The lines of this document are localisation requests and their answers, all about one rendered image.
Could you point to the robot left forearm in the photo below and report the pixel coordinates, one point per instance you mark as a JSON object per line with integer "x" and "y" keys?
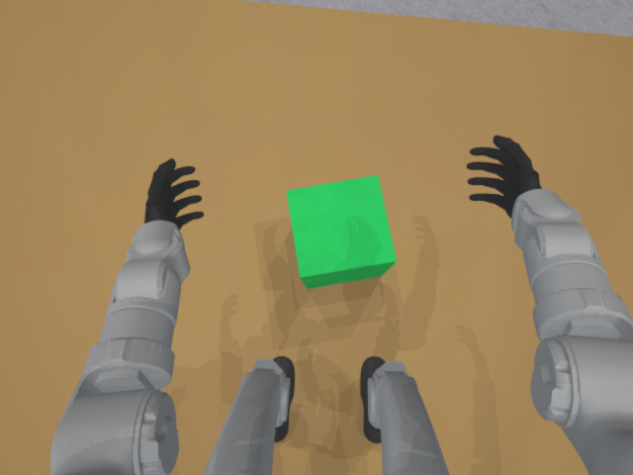
{"x": 134, "y": 350}

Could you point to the carton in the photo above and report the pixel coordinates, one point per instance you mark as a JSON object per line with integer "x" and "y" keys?
{"x": 341, "y": 231}

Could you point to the robot left upper arm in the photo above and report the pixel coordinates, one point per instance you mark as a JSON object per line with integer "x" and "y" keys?
{"x": 118, "y": 433}

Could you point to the left robot hand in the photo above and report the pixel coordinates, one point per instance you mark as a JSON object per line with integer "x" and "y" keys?
{"x": 160, "y": 205}

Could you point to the robot right upper arm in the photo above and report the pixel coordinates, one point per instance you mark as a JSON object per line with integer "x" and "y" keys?
{"x": 585, "y": 385}

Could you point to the robot left thigh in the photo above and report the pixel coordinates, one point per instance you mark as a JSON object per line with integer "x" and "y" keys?
{"x": 246, "y": 443}

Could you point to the robot right forearm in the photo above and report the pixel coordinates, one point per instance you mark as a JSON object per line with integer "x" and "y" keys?
{"x": 568, "y": 280}

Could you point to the right robot hand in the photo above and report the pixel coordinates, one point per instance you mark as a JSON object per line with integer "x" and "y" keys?
{"x": 517, "y": 173}

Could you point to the robot left foot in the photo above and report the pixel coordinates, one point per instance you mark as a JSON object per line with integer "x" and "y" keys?
{"x": 287, "y": 366}

